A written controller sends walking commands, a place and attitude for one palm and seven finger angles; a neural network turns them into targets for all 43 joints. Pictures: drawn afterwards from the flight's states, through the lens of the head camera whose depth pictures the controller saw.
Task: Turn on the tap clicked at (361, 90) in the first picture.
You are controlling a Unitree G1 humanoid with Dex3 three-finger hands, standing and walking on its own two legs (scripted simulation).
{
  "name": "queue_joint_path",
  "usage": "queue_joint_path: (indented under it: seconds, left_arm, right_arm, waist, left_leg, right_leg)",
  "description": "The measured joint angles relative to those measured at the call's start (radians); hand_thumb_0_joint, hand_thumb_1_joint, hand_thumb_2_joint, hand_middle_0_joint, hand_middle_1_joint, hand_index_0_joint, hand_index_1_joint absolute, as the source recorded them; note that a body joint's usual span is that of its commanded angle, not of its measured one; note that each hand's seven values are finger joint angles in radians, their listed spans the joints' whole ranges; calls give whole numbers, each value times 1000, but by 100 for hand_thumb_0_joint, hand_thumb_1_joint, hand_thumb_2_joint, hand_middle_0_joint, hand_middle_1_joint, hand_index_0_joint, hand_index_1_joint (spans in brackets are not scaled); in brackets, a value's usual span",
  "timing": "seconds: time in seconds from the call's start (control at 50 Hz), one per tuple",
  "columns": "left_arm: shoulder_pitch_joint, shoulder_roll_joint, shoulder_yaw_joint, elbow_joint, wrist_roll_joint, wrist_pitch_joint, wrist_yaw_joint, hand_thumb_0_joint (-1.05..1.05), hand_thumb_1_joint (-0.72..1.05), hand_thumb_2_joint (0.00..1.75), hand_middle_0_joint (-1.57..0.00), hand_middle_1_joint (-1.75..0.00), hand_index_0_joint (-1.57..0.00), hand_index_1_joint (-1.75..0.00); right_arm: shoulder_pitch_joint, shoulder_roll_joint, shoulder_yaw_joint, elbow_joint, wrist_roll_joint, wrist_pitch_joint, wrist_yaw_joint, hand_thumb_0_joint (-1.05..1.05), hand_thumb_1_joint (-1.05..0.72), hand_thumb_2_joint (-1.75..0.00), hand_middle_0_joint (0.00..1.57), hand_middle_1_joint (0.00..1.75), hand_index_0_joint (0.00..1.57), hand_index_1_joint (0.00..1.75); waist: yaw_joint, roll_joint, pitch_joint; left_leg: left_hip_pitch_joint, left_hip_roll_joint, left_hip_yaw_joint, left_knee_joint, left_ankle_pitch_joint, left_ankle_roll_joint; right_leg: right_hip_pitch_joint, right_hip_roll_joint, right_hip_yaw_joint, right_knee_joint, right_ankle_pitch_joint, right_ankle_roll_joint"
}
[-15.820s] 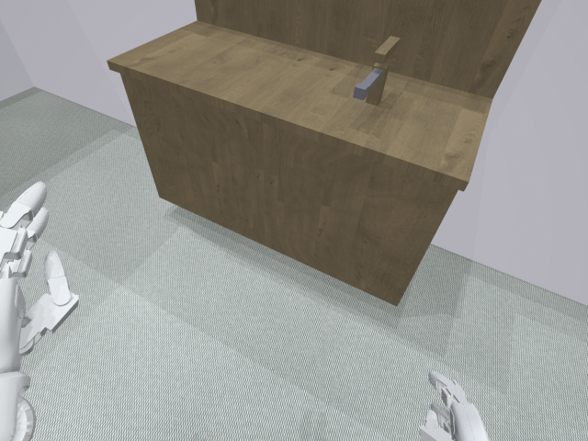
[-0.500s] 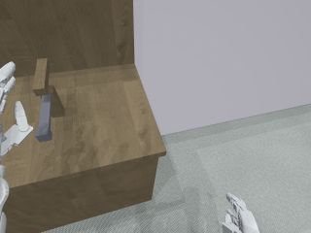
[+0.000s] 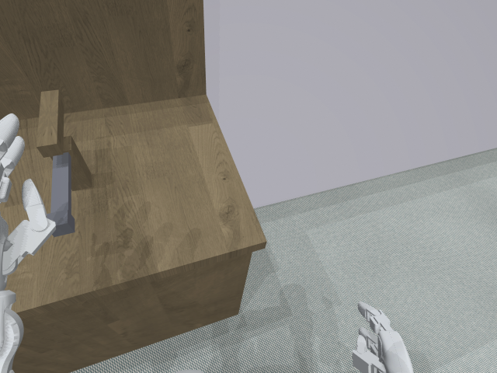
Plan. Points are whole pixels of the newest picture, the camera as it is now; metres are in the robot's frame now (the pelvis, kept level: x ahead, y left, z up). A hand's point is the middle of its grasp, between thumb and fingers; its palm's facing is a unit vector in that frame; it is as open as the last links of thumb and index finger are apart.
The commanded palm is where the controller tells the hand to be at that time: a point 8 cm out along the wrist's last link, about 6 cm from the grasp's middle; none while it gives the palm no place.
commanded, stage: come to a stop and stand still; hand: left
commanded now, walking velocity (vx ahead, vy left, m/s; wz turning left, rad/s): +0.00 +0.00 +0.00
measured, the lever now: (60, 223) +0.29 +0.32 +0.05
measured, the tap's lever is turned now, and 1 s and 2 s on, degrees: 0 0 0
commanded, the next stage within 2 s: look again from close up in 0.32 s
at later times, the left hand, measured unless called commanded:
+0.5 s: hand (49, 241) +0.22 +0.25 +0.16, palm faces +0.41 -0.85 -0.34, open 7.4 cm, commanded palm +0.16 +0.28 +0.18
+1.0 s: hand (53, 244) +0.21 +0.24 +0.16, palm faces +0.40 -0.84 -0.37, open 7.4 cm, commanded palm +0.14 +0.27 +0.18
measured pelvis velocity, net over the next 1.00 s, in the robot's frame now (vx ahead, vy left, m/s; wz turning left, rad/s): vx -0.02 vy -0.01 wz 0.00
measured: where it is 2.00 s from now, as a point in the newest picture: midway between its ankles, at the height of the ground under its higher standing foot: outside the picture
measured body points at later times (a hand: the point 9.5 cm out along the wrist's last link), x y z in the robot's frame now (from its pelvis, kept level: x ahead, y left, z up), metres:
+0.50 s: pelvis +0.00 +0.00 +0.00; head +0.01 +0.03 +0.45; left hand +0.19 +0.30 +0.18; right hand +0.18 -0.22 -0.07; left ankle +0.03 +0.11 -0.74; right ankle -0.02 -0.17 -0.74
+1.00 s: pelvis -0.02 -0.01 +0.00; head +0.02 +0.01 +0.45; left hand +0.18 +0.29 +0.18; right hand +0.17 -0.22 -0.08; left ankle +0.03 +0.11 -0.74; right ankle -0.02 -0.17 -0.74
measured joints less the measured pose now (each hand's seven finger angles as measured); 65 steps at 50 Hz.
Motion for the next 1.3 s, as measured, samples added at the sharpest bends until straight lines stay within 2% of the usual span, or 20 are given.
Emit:
queue_joint_path:
  seconds: [0.08,0.14,0.24,0.36,0.48,0.64,0.86,1.02,1.2,1.24,1.3]
  left_arm:
    - [36,-1,-33,3,4,6,-14,1,89,90,-21,-30,-21,-30]
    - [62,20,-27,15,0,19,-22,1,89,90,-21,-30,-21,-30]
    - [71,39,0,10,-13,36,-21,1,89,90,-22,-30,-21,-30]
    - [62,15,-8,-3,-14,39,-10,1,89,90,-21,-30,-21,-30]
    - [55,-3,-32,31,-12,46,-9,1,89,90,-21,-30,-21,-30]
    - [60,4,-29,38,-12,46,-9,1,89,90,-21,-30,-21,-30]
    - [70,6,-19,34,-12,40,-7,1,89,90,-21,-30,-21,-30]
    - [37,19,-6,-9,-19,38,-11,1,89,90,-21,-30,-21,-30]
    - [104,39,11,-86,-35,6,-45,1,89,90,-21,-30,-21,-30]
    - [123,41,14,-97,-41,-4,-50,1,89,90,-21,-30,-21,-30]
    - [142,41,16,-98,-46,-16,-49,1,89,90,-22,-30,-22,-30]
  right_arm:
    - [-27,8,2,-15,0,12,5,2,-91,-89,20,30,20,30]
    - [-39,12,4,-30,3,27,1,2,-91,-89,20,30,20,30]
    - [-37,6,3,-41,6,42,-5,2,-91,-89,20,30,20,30]
    - [-20,-8,-3,-29,8,54,-6,2,-91,-90,20,30,20,30]
    - [-6,-12,-6,-24,10,64,-10,2,-91,-90,20,30,20,30]
    - [13,-7,-5,-23,12,64,-15,2,-91,-90,20,30,20,30]
    - [22,-2,-5,-11,16,57,-13,2,-91,-90,20,30,20,30]
    - [-16,17,-4,-45,17,43,-4,2,-91,-90,20,30,20,30]
    - [-38,4,-21,-80,9,45,11,2,-91,-89,20,30,20,30]
    - [-36,-6,-29,-75,6,47,4,2,-91,-89,20,30,20,30]
    - [-23,-24,-43,-56,6,52,-11,2,-91,-90,20,30,20,30]
  waist:
    - [-16,7,-18]
    - [-23,9,-22]
    - [-14,8,-17]
    - [1,9,-23]
    - [-6,20,-35]
    - [-18,23,-31]
    - [-14,27,-23]
    - [0,21,21]
    - [-2,68,38]
    - [-7,69,33]
    - [-14,59,16]
  left_leg:
    - [4,0,3,1,-8,1]
    - [9,1,5,0,-10,0]
    - [15,2,1,-1,-10,-2]
    - [21,3,-3,-2,-7,-2]
    - [26,2,-6,-4,0,-1]
    - [23,-1,-6,-12,13,2]
    - [20,-5,-7,-18,20,3]
    - [-8,14,-5,-11,32,-14]
    - [-91,74,-42,61,29,-53]
    - [-110,76,-46,81,25,-49]
    - [-110,48,-53,109,-15,-39]
  right_leg:
    - [6,0,3,-7,-2,4]
    - [12,1,4,-10,-3,4]
    - [21,2,0,-15,-2,3]
    - [30,3,-4,-18,1,3]
    - [37,4,-6,-23,8,3]
    - [31,2,-7,-25,18,1]
    - [24,-3,-8,-20,18,2]
    - [-27,14,-1,29,9,-13]
    - [-94,75,-25,78,10,-54]
    - [-115,77,-27,103,3,-60]
    - [-143,67,-21,140,-11,-60]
